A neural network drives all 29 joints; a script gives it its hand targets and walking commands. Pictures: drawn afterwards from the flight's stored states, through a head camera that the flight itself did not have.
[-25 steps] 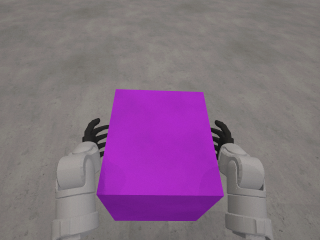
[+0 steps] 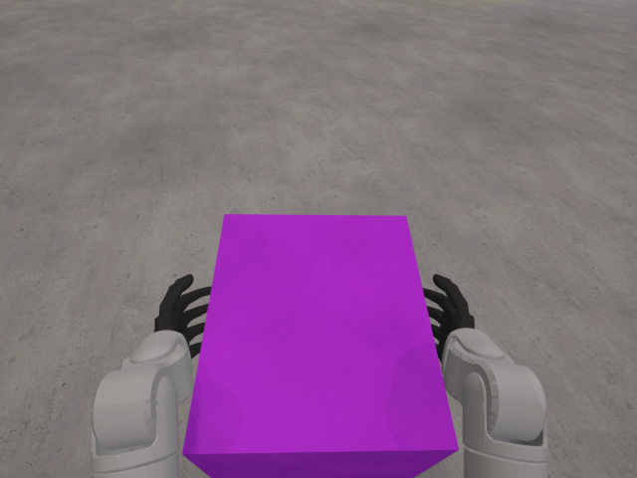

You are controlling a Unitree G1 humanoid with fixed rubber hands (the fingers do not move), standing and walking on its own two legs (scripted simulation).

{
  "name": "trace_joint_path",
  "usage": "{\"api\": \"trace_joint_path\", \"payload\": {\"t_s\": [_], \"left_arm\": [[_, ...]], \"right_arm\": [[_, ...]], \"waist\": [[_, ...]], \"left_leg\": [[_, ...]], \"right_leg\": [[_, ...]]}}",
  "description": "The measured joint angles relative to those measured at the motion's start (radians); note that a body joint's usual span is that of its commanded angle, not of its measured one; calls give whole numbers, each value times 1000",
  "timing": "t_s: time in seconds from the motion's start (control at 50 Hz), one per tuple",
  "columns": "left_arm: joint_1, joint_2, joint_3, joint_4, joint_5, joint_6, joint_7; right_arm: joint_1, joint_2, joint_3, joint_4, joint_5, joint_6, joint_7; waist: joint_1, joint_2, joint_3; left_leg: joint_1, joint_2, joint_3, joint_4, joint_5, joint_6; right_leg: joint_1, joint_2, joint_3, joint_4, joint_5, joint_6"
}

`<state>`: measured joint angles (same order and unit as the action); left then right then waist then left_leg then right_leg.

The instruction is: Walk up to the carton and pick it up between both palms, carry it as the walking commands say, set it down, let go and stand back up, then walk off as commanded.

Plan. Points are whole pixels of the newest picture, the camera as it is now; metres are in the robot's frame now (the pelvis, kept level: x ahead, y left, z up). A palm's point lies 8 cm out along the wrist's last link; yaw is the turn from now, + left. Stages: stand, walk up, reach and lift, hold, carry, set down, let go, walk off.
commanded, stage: carry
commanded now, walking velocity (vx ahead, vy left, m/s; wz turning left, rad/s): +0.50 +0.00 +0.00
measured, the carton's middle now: (314, 355) +0.28 +0.00 +0.04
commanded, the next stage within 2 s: none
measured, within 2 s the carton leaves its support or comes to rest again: neither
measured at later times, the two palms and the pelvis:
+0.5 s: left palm (210, 216) +0.50 +0.16 +0.08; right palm (409, 230) +0.47 -0.16 +0.08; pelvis +0.25 +0.02 +0.00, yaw -6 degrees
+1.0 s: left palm (258, 126) +0.78 +0.10 +0.10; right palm (404, 131) +0.79 -0.21 +0.09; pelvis +0.55 -0.06 +0.01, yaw -1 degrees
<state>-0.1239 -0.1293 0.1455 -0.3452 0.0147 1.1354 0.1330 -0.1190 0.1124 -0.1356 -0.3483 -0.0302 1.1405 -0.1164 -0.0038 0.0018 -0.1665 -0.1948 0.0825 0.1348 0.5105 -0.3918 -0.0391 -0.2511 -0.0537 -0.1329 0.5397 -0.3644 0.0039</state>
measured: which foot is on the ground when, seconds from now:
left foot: down 0.00-0.12, up 0.14-0.36, down 0.38-0.84, up 0.86-1.00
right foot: down 0.00-0.40, up 0.42-0.82, down 0.84-1.00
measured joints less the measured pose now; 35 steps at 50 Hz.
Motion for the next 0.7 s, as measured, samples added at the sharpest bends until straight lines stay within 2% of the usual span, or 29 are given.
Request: {"api": "trace_joint_path", "payload": {"t_s": [0.06, 0.1, 0.12, 0.16, 0.2, 0.24, 0.3, 0.36, 0.4, 0.44, 0.48, 0.5, 0.54, 0.6, 0.7], "left_arm": [[87, 4, -10, -88, -15, 0, -9], [137, 2, -22, -131, -21, 1, -11], [147, 1, -32, -144, -23, 2, -11], [157, -1, -58, -141, -20, 3, -11], [179, -3, -70, -157, -19, 4, -11], [195, -5, -68, -186, -20, 4, -11], [187, -4, -60, -214, -27, 6, -12], [176, -3, -57, -229, -29, 7, -13], [178, -2, -50, -235, -25, 11, -14], [169, -1, -40, -209, -18, 19, -12], [161, -1, -39, -183, -13, 24, -13], [159, 0, -43, -175, -12, 24, -12], [155, 0, -50, -164, -8, 22, -15], [148, 0, -56, -168, 3, 18, -26], [148, 0, -59, -196, 11, 19, -37]], "right_arm": [[66, 16, 34, -62, 5, -6, -5], [113, 16, 56, -105, 6, -2, -5], [132, 16, 56, -127, 8, -2, -5], [173, 15, 45, -159, 13, 1, -5], [198, 13, 47, -183, 18, 4, -5], [201, 13, 56, -198, 22, 5, -5], [191, 19, 59, -219, 19, 2, -4], [181, 20, 61, -234, 11, 2, 1], [170, 19, 67, -220, 9, 2, 3], [148, 17, 68, -177, 5, 6, 2], [144, 17, 62, -154, 3, 12, 1], [148, 18, 58, -153, 3, 12, 1], [156, 19, 52, -157, 3, 12, 1], [155, 18, 50, -171, -1, 12, 1], [150, 17, 53, -191, -1, 11, 6]], "waist": [[-1, 8, -4], [-3, 25, -2], [-7, 28, 4], [-4, 31, 9], [10, 5, 14], [27, -16, 23], [50, -30, 44], [57, -36, 71], [55, -29, 79], [28, -26, 79], [9, -14, 74], [-1, -10, 70], [-18, -5, 65], [-34, 3, 66], [-27, 15, 69]], "left_leg": [[45, 0, 24, -21, -33, 3], [76, 17, 28, -26, -54, -4], [69, 27, 24, 14, -64, -8], [-25, 51, -1, 249, -54, -10], [-134, 28, -21, 454, -58, -6], [-220, 10, -10, 485, -53, -2], [-309, -2, 25, 310, 6, 5], [-316, -26, 79, 80, 163, 29], [-281, -36, 99, 40, 261, 81], [-267, -35, 113, 88, 223, 119], [-224, -34, 117, 50, 184, 121], [-198, -35, 118, 16, 187, 114], [-141, -40, 115, -57, 198, 104], [-56, -39, 106, -143, 197, 96], [83, -28, 91, -214, 148, 64]], "right_leg": [[-40, -16, -24, 116, -27, -1], [-35, 6, -47, 67, -44, -16], [-12, 17, -58, 9, -19, -27], [37, 27, -84, -22, -28, -30], [99, 21, -85, -79, -34, -22], [165, 13, -74, -155, -21, -2], [249, 0, -60, -237, -19, 8], [312, -30, -51, -210, -79, 36], [293, -60, -40, -50, -147, 45], [151, -55, 34, 284, -111, 30], [-11, -23, 80, 532, -82, 8], [-80, -18, 83, 582, -61, 3], [-178, -25, 74, 543, -29, 2], [-262, -41, 48, 346, -2, 10], [-304, -52, -9, 106, 130, 19]]}}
